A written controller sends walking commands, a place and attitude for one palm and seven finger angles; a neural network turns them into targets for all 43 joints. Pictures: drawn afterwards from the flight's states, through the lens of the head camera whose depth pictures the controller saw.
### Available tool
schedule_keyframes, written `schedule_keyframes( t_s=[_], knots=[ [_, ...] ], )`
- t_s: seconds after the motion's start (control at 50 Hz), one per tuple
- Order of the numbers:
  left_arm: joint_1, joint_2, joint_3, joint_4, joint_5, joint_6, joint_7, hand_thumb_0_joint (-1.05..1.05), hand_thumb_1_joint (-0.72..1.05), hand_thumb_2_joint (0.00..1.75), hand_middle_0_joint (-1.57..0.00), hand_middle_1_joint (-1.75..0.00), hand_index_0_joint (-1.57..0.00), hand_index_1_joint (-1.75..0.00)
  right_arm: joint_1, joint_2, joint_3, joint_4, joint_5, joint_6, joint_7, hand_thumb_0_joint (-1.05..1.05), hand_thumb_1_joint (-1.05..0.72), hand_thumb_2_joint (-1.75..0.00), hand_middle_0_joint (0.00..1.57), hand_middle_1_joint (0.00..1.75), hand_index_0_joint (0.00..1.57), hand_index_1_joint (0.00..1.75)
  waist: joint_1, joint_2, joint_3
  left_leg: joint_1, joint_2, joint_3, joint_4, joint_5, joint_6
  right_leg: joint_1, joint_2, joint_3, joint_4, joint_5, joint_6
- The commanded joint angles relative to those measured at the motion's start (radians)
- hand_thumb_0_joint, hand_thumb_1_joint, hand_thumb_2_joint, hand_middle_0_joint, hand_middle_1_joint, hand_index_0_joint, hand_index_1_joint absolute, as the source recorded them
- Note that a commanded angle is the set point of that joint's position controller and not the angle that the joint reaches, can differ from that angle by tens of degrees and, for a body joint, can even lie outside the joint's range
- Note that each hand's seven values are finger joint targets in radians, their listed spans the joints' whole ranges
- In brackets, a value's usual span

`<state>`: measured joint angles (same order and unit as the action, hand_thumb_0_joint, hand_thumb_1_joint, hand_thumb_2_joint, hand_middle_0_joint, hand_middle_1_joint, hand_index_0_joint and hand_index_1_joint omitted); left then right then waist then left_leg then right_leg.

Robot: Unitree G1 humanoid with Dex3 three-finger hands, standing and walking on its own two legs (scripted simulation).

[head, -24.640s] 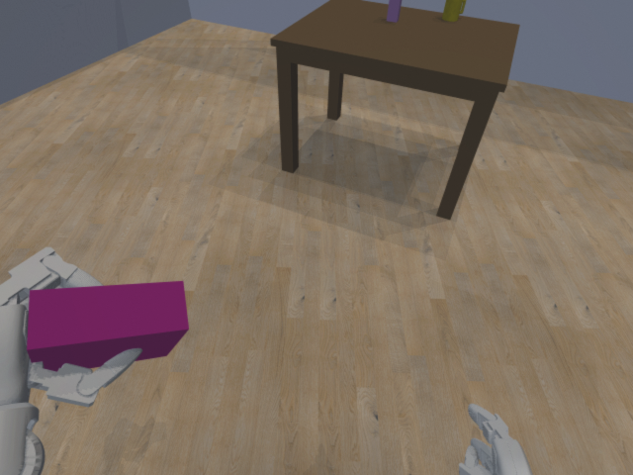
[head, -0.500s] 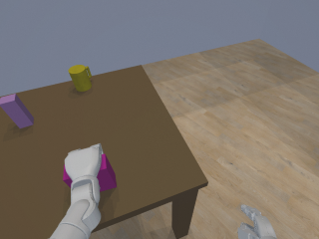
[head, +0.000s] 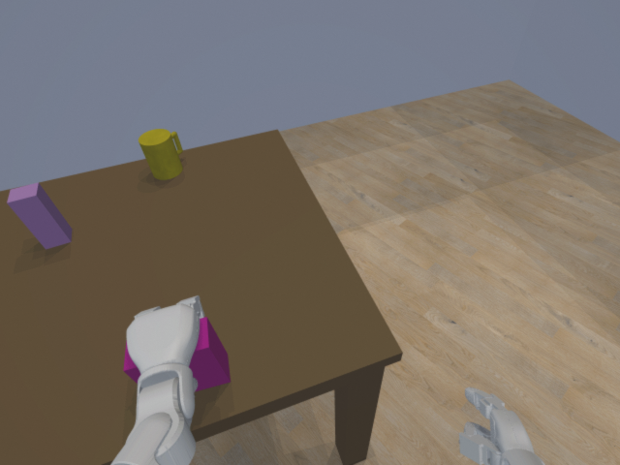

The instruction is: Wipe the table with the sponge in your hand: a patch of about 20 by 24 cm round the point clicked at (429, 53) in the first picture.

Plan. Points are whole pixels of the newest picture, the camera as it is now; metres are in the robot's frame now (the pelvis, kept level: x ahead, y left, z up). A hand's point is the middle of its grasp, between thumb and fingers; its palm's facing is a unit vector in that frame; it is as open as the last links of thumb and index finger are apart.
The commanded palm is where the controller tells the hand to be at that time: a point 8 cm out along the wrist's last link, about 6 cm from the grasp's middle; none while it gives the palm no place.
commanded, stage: wipe back along the middle lane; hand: left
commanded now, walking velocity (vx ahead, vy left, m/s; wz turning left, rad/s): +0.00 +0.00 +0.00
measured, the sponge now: (186, 367) +0.26 +0.23 -0.05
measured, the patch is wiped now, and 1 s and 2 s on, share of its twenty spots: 0.85 0.85 0.85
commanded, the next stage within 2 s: slide across to the third lane in 0.36 s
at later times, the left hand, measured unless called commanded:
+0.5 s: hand (181, 350) +0.26 +0.23 -0.01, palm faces -0.04 -0.04 -1.00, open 9.1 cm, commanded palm +0.23 +0.21 +0.03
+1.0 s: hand (191, 345) +0.27 +0.21 +0.00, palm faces -0.06 -0.04 -1.00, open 9.1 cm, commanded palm +0.25 +0.16 +0.04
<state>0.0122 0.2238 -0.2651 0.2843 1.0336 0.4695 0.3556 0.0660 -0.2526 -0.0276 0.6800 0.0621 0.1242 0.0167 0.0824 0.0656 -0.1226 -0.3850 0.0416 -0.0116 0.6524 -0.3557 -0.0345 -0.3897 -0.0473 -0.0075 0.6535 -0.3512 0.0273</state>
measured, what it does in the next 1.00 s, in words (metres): stands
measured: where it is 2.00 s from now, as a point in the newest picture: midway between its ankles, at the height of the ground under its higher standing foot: outside the picture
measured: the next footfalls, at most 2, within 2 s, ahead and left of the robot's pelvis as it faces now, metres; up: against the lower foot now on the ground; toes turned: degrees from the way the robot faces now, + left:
none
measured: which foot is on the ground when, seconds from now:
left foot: down 0.00-1.00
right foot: down 0.00-1.00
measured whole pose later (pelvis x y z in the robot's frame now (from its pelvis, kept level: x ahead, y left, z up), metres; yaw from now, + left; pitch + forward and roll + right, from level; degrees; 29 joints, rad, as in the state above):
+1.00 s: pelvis -0.01 +0.00 +0.00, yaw +2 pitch +4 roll +0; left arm -0.16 0.20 -0.37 0.45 1.00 0.48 0.34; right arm 0.05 -0.24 -0.04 0.72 0.07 0.09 0.01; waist 0.10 0.08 -0.11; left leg -0.39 0.03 -0.04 0.64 -0.33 -0.04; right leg -0.38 -0.06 -0.03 0.64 -0.33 0.02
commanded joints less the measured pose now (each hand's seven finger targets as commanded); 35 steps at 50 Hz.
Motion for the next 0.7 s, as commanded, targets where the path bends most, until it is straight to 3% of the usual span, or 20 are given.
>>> schedule_keyframes(
  t_s=[0.0,0.04,0.06,0.08,0.14,0.16,0.2,0.22,0.24,0.28,0.34,0.36,0.42,0.44,0.48,0.54,0.58,0.62,0.64,0.68],
  knots=[
    [-0.019,0.021,0.007,0.004,-0.036,-0.002,-0.033,0.00,0.10,1.30,-1.20,-1.60,-1.20,-1.60,-0.159,-0.111,-0.035,-0.151,0.000,-0.051,-0.005,0.00,-0.90,-0.90,0.20,0.30,0.20,0.30,-0.004,-0.175,-0.085,0.017,-0.069,0.032,-0.073,0.230,0.061,0.080,0.069,-0.051,-0.082,0.318,-0.086],
    [-0.032,0.054,0.042,0.015,-0.029,-0.002,-0.031,0.00,0.10,1.30,-1.20,-1.60,-1.20,-1.60,-0.163,-0.119,-0.035,-0.145,-0.003,-0.049,-0.010,0.00,-0.90,-0.90,0.20,0.30,0.20,0.30,0.003,-0.175,-0.092,0.010,-0.068,0.028,-0.077,0.224,0.057,0.077,0.071,-0.042,-0.084,0.305,-0.089],
    [-0.051,0.002,-0.012,0.010,-0.030,-0.003,-0.034,0.00,0.10,1.30,-1.20,-1.60,-1.20,-1.60,-0.165,-0.109,-0.032,-0.153,0.000,-0.049,-0.010,0.00,-0.90,-0.90,0.20,0.30,0.20,0.30,-0.010,-0.157,-0.080,0.013,-0.071,0.031,-0.076,0.215,0.060,0.067,0.068,-0.051,-0.081,0.292,-0.086],
    [-0.073,-0.012,-0.028,0.008,-0.035,-0.006,-0.035,0.00,0.10,1.30,-1.20,-1.60,-1.20,-1.60,-0.163,-0.108,-0.033,-0.152,0.001,-0.052,-0.010,0.00,-0.90,-0.90,0.20,0.30,0.20,0.30,-0.015,-0.158,-0.076,0.014,-0.070,0.032,-0.075,0.207,0.062,0.060,0.067,-0.054,-0.085,0.284,-0.085],
    [-0.059,0.065,0.056,0.044,-0.030,-0.007,-0.032,0.00,0.10,1.30,-1.20,-1.60,-1.20,-1.60,-0.155,-0.121,-0.036,-0.140,-0.003,-0.055,-0.018,0.00,-0.90,-0.90,0.20,0.30,0.20,0.30,0.003,-0.191,-0.090,-0.001,-0.070,0.026,-0.076,0.199,0.060,0.066,0.071,-0.041,-0.089,0.275,-0.087],
    [-0.085,0.012,0.000,0.035,-0.033,-0.011,-0.035,0.00,0.10,1.30,-1.20,-1.60,-1.20,-1.60,-0.155,-0.113,-0.032,-0.145,-0.001,-0.055,-0.019,0.00,-0.90,-0.90,0.20,0.30,0.20,0.30,-0.015,-0.183,-0.092,0.007,-0.071,0.032,-0.072,0.196,0.063,0.063,0.066,-0.047,-0.086,0.280,-0.082],
    [-0.089,0.008,-0.004,0.047,-0.033,-0.015,-0.036,0.00,0.10,1.30,-1.20,-1.60,-1.20,-1.60,-0.151,-0.113,-0.033,-0.143,0.000,-0.056,-0.020,0.00,-0.90,-0.90,0.20,0.30,0.20,0.30,-0.014,-0.185,-0.084,0.003,-0.071,0.032,-0.072,0.189,0.062,0.051,0.067,-0.050,-0.089,0.262,-0.082],
    [-0.105,0.021,0.006,0.050,-0.033,-0.017,-0.035,0.00,0.10,1.30,-1.20,-1.60,-1.20,-1.60,-0.149,-0.115,-0.033,-0.140,-0.001,-0.058,-0.022,0.00,-0.90,-0.90,0.20,0.30,0.20,0.30,-0.014,-0.178,-0.085,0.004,-0.071,0.035,-0.070,0.187,0.063,0.051,0.066,-0.047,-0.090,0.265,-0.082],
    [-0.092,0.073,0.063,0.058,-0.028,-0.015,-0.029,0.00,0.10,1.30,-1.20,-1.60,-1.20,-1.60,-0.145,-0.123,-0.036,-0.134,-0.004,-0.057,-0.024,0.00,-0.90,-0.90,0.20,0.30,0.20,0.30,0.000,-0.181,-0.094,-0.002,-0.069,0.027,-0.077,0.185,0.059,0.057,0.070,-0.041,-0.091,0.251,-0.087],
    [-0.122,-0.010,-0.022,0.051,-0.034,-0.019,-0.036,0.00,0.10,1.30,-1.20,-1.60,-1.20,-1.60,-0.150,-0.112,-0.032,-0.144,0.001,-0.060,-0.025,0.00,-0.90,-0.90,0.20,0.30,0.20,0.30,-0.022,-0.185,-0.082,0.000,-0.071,0.034,-0.074,0.169,0.063,0.040,0.067,-0.051,-0.093,0.234,-0.080],
    [-0.121,0.037,0.028,0.083,-0.024,-0.020,-0.032,0.00,0.10,1.30,-1.20,-1.60,-1.20,-1.60,-0.146,-0.122,-0.035,-0.131,-0.002,-0.061,-0.025,0.00,-0.90,-0.90,0.20,0.30,0.20,0.30,-0.010,-0.196,-0.079,-0.009,-0.069,0.028,-0.075,0.166,0.061,0.033,0.071,-0.040,-0.095,0.230,-0.085],
    [-0.123,-0.004,-0.013,0.067,-0.033,-0.023,-0.034,0.00,0.10,1.30,-1.20,-1.60,-1.20,-1.60,-0.148,-0.113,-0.034,-0.141,-0.001,-0.062,-0.025,0.00,-0.90,-0.90,0.20,0.30,0.20,0.30,-0.017,-0.177,-0.087,0.000,-0.071,0.035,-0.072,0.161,0.064,0.039,0.066,-0.047,-0.092,0.228,-0.081],
    [-0.130,0.013,0.004,0.077,-0.040,-0.028,-0.034,0.00,0.10,1.30,-1.20,-1.60,-1.20,-1.60,-0.143,-0.116,-0.033,-0.138,0.000,-0.064,-0.028,0.00,-0.90,-0.90,0.20,0.30,0.20,0.30,-0.017,-0.205,-0.089,-0.008,-0.071,0.036,-0.069,0.159,0.064,0.041,0.064,-0.047,-0.095,0.233,-0.077],
    [-0.126,0.062,0.056,0.084,-0.038,-0.026,-0.032,0.00,0.10,1.30,-1.20,-1.60,-1.20,-1.60,-0.144,-0.122,-0.035,-0.133,-0.002,-0.064,-0.031,0.00,-0.90,-0.90,0.20,0.30,0.20,0.30,-0.006,-0.204,-0.084,-0.013,-0.069,0.031,-0.075,0.146,0.062,0.040,0.067,-0.036,-0.105,0.210,-0.080],
    [-0.195,0.003,-0.012,0.041,-0.045,-0.034,-0.033,0.00,0.10,1.30,-1.20,-1.60,-1.20,-1.60,-0.146,-0.112,-0.033,-0.141,0.002,-0.069,-0.033,0.00,-0.90,-0.90,0.20,0.30,0.20,0.30,-0.028,-0.175,-0.095,0.009,-0.070,0.038,-0.074,0.152,0.066,0.038,0.063,-0.045,-0.103,0.214,-0.076],
    [-0.175,0.033,0.021,0.028,-0.046,-0.036,-0.029,0.00,0.10,1.30,-1.20,-1.60,-1.20,-1.60,-0.152,-0.116,-0.038,-0.137,0.000,-0.073,-0.030,0.00,-0.90,-0.90,0.20,0.30,0.20,0.30,-0.014,-0.179,-0.119,0.023,-0.067,0.030,-0.078,0.177,0.064,0.057,0.067,-0.041,-0.103,0.236,-0.081],
    [-0.224,-0.037,-0.058,-0.006,-0.056,-0.044,-0.032,0.00,0.10,1.30,-1.20,-1.60,-1.20,-1.60,-0.158,-0.103,-0.036,-0.145,0.004,-0.078,-0.025,0.00,-0.90,-0.90,0.20,0.30,0.20,0.30,-0.034,-0.163,-0.115,0.040,-0.067,0.030,-0.078,0.177,0.067,0.051,0.064,-0.055,-0.099,0.234,-0.078],
    [-0.244,-0.054,-0.083,-0.008,-0.061,-0.045,-0.032,0.00,0.10,1.30,-1.20,-1.60,-1.20,-1.60,-0.170,-0.102,-0.035,-0.143,0.005,-0.080,-0.022,0.00,-0.90,-0.90,0.20,0.30,0.20,0.30,-0.035,-0.157,-0.104,0.048,-0.065,0.026,-0.085,0.180,0.068,0.048,0.064,-0.060,-0.102,0.230,-0.079],
    [-0.259,-0.027,-0.054,-0.015,-0.064,-0.047,-0.031,0.00,0.10,1.30,-1.20,-1.60,-1.20,-1.60,-0.171,-0.105,-0.038,-0.137,0.004,-0.083,-0.023,0.00,-0.90,-0.90,0.20,0.30,0.20,0.30,-0.031,-0.158,-0.119,0.056,-0.062,0.024,-0.089,0.179,0.068,0.054,0.068,-0.052,-0.110,0.223,-0.081],
    [-0.281,-0.057,-0.088,-0.024,-0.074,-0.053,-0.032,0.00,0.10,1.30,-1.20,-1.60,-1.20,-1.60,-0.172,-0.100,-0.036,-0.139,0.007,-0.085,-0.023,0.00,-0.90,-0.90,0.20,0.30,0.20,0.30,-0.040,-0.162,-0.112,0.065,-0.064,0.024,-0.093,0.176,0.071,0.056,0.065,-0.061,-0.112,0.218,-0.078]
  ],
)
